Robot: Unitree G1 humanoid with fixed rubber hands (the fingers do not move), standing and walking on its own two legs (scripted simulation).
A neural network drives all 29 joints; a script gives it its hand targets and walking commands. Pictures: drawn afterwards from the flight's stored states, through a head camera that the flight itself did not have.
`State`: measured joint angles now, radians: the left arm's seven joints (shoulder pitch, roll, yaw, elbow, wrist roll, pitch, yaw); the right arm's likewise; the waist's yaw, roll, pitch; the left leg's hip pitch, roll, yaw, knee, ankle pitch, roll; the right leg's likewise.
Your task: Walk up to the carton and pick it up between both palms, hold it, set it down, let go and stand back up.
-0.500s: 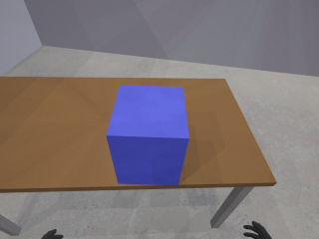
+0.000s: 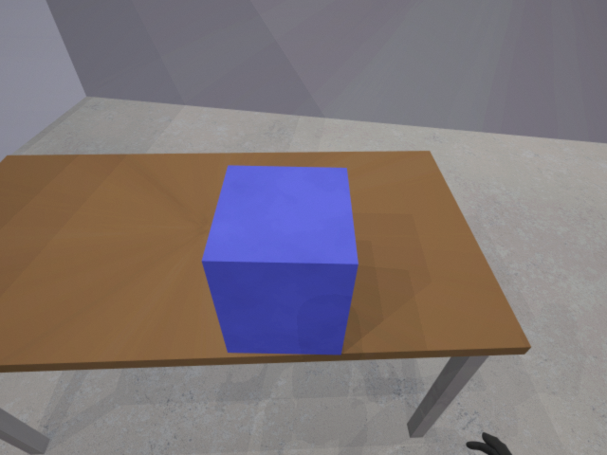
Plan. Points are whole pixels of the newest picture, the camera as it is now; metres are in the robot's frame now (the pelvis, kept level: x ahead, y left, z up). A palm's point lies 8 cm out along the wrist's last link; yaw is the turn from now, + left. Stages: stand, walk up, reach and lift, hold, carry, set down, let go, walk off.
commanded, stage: stand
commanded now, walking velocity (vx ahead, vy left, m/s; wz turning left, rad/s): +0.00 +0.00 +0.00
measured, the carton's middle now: (285, 262) +0.44 +0.04 -0.01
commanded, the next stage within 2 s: none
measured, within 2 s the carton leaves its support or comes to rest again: neither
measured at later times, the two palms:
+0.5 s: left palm out of the picture +0.07 +0.30 -0.10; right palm out of the picture +0.11 -0.27 -0.10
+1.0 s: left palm out of the picture +0.05 +0.31 -0.10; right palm out of the picture +0.09 -0.27 -0.11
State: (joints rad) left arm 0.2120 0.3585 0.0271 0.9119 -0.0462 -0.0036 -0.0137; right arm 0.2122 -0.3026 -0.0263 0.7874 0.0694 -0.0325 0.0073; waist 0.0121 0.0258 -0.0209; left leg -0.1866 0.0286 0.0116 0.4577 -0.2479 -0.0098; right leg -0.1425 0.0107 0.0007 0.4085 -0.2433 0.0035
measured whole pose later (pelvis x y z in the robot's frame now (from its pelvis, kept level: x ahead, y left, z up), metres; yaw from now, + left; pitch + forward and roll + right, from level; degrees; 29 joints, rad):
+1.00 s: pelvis -0.01 +0.00 +0.00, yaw +0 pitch -2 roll -1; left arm 0.21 0.36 0.03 0.99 -0.05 -0.01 -0.01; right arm 0.21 -0.31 -0.03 0.86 0.07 -0.03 0.01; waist 0.01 0.03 0.00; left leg -0.19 0.03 0.01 0.46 -0.24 -0.01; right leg -0.14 0.01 0.00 0.41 -0.23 0.00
